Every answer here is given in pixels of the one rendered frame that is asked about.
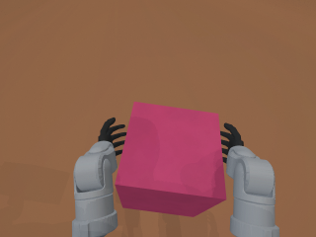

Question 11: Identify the robot right hand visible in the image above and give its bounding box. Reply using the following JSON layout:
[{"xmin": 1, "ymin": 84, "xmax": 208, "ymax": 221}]
[{"xmin": 220, "ymin": 122, "xmax": 244, "ymax": 163}]

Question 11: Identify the right robot forearm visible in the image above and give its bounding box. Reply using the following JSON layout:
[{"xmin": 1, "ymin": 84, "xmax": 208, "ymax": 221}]
[{"xmin": 226, "ymin": 145, "xmax": 279, "ymax": 237}]

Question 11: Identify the carton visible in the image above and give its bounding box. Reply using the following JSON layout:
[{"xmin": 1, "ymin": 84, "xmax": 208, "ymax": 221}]
[{"xmin": 115, "ymin": 102, "xmax": 227, "ymax": 217}]

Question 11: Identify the left robot forearm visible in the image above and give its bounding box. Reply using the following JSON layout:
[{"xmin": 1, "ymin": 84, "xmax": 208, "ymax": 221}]
[{"xmin": 72, "ymin": 140, "xmax": 119, "ymax": 237}]

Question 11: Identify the robot left hand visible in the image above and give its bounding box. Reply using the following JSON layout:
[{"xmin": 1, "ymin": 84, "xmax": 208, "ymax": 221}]
[{"xmin": 98, "ymin": 118, "xmax": 126, "ymax": 156}]

